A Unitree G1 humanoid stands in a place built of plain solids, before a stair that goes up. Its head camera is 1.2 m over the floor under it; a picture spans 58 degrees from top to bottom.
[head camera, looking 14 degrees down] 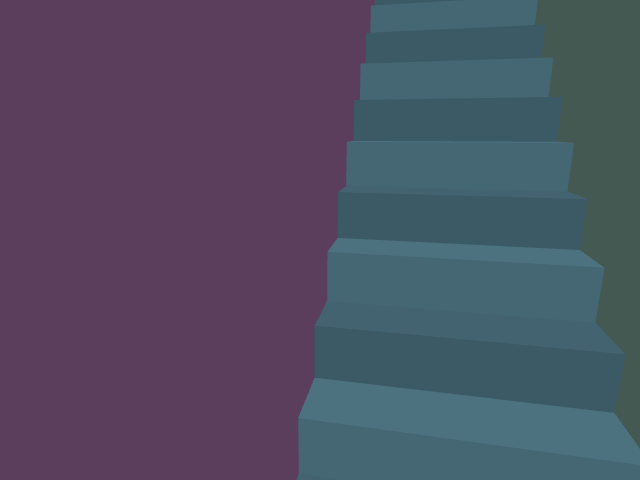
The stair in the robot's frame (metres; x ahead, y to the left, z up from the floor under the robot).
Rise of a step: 0.19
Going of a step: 0.22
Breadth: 0.92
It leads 12 degrees to the right of straight ahead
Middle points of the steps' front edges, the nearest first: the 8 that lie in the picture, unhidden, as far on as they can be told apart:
1.01 -0.39 0.39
1.23 -0.43 0.58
1.44 -0.48 0.77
1.66 -0.52 0.97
1.87 -0.57 1.16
2.09 -0.61 1.35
2.30 -0.66 1.54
2.52 -0.71 1.74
